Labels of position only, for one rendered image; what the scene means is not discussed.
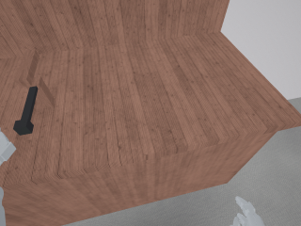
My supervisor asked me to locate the tap lever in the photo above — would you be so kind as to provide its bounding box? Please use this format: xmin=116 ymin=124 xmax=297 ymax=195
xmin=13 ymin=86 xmax=38 ymax=136

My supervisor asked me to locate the right robot hand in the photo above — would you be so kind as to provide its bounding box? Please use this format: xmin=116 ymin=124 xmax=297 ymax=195
xmin=230 ymin=196 xmax=264 ymax=226

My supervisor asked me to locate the left robot hand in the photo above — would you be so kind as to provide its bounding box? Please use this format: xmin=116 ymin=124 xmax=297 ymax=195
xmin=0 ymin=127 xmax=16 ymax=166

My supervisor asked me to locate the counter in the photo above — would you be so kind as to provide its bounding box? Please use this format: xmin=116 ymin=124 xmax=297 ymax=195
xmin=0 ymin=0 xmax=301 ymax=226

